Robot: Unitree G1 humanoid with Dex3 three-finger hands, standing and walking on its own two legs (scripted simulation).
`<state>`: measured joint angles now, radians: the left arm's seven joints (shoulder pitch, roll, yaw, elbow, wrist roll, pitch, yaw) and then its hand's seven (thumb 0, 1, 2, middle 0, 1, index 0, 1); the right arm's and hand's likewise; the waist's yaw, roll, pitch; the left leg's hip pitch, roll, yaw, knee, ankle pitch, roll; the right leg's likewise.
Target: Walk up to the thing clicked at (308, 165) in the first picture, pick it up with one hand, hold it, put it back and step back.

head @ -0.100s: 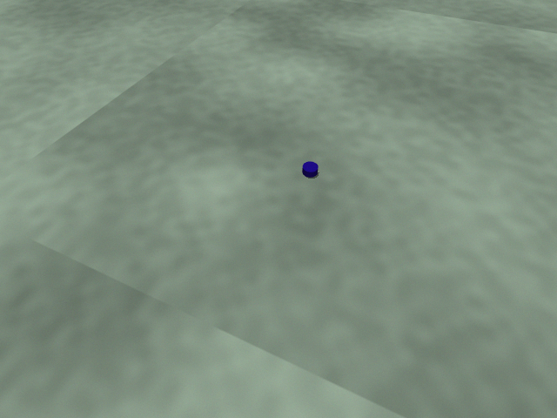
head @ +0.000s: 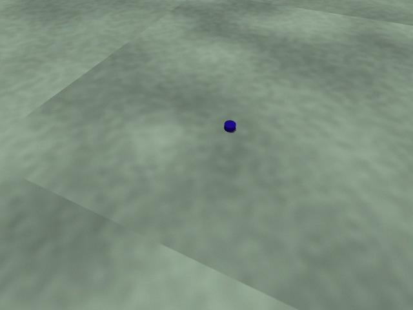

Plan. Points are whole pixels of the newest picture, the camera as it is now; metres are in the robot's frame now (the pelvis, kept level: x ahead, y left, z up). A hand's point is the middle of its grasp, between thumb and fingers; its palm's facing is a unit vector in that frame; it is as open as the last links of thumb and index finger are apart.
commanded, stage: stand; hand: left
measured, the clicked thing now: (229, 126) +1.36 -0.14 -0.76
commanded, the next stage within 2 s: walk up in 1.02 s
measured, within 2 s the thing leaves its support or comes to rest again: neither
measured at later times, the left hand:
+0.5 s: hand out of the picture +0.09 +0.25 -0.16, palm faces -0.02 -0.94 -0.33, open 7.4 cm
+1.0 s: hand out of the picture +0.07 +0.25 -0.16, palm faces -0.02 -0.94 -0.33, open 7.4 cm
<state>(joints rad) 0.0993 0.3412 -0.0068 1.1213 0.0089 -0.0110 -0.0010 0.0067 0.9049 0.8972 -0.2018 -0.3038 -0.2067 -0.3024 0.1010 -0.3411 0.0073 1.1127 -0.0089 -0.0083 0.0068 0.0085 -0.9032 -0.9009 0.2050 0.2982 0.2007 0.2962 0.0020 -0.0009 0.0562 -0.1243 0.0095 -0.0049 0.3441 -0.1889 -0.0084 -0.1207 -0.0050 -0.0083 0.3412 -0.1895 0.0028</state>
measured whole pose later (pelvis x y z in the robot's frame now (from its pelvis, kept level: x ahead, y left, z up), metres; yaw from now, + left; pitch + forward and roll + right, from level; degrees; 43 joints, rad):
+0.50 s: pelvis +0.01 +0.00 +0.00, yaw +0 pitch -2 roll +0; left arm 0.10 0.34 0.00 1.12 0.01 -0.01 0.00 0.01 0.90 0.90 -0.20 -0.30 -0.21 -0.30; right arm 0.10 -0.34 0.01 1.12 -0.01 -0.01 0.00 0.01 -0.90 -0.90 0.21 0.30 0.20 0.30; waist 0.00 0.00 0.06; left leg -0.11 0.01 0.00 0.33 -0.19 -0.01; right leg -0.10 -0.01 -0.01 0.32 -0.19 0.01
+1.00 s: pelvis +0.00 +0.00 +0.00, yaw +0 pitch -2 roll +0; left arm 0.11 0.35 0.00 1.12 0.01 -0.01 0.00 0.01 0.90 0.90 -0.20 -0.30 -0.21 -0.30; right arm 0.12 -0.34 0.01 1.12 -0.01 -0.01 0.01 0.01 -0.90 -0.90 0.21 0.30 0.20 0.30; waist 0.00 0.00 0.05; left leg -0.11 0.00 -0.01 0.32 -0.18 0.00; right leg -0.10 -0.01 -0.01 0.31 -0.18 0.01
